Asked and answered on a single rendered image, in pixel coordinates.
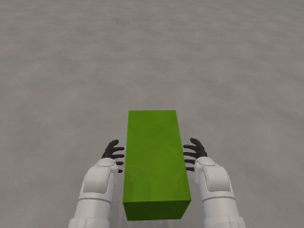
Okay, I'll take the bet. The robot left hand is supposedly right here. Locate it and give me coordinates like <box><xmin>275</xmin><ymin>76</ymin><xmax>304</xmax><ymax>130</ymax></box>
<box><xmin>102</xmin><ymin>140</ymin><xmax>124</xmax><ymax>173</ymax></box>

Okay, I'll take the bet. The robot right forearm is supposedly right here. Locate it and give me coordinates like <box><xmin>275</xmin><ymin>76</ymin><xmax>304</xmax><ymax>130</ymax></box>
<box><xmin>194</xmin><ymin>157</ymin><xmax>246</xmax><ymax>228</ymax></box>

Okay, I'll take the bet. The robot right hand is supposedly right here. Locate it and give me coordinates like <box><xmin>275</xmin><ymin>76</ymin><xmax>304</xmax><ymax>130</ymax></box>
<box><xmin>183</xmin><ymin>138</ymin><xmax>208</xmax><ymax>172</ymax></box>

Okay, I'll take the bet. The robot left forearm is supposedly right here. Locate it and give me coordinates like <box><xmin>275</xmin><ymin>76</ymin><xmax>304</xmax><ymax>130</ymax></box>
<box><xmin>67</xmin><ymin>158</ymin><xmax>119</xmax><ymax>228</ymax></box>

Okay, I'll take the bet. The carton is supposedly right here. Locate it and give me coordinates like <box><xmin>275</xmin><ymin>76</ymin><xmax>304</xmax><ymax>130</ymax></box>
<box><xmin>123</xmin><ymin>110</ymin><xmax>192</xmax><ymax>221</ymax></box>

